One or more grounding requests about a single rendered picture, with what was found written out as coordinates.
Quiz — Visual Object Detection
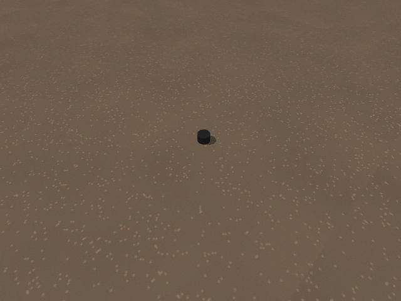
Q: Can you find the tin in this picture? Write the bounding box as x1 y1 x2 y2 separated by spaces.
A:
197 129 210 145

